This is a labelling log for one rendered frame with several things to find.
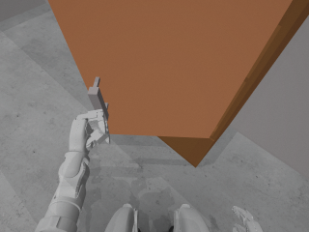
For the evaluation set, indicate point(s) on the robot left hand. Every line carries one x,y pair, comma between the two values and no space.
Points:
81,130

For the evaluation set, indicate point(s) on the robot left forearm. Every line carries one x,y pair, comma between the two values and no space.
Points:
67,202

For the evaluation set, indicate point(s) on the cupboard door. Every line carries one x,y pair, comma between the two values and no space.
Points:
166,67

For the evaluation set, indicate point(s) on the left robot shin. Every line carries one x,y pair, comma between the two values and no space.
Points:
127,205

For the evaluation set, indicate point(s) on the handle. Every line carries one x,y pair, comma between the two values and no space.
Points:
96,98

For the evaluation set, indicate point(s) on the robot right thigh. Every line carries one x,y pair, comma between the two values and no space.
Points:
188,220

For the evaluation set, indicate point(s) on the robot right hand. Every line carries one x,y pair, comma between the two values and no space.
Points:
247,219

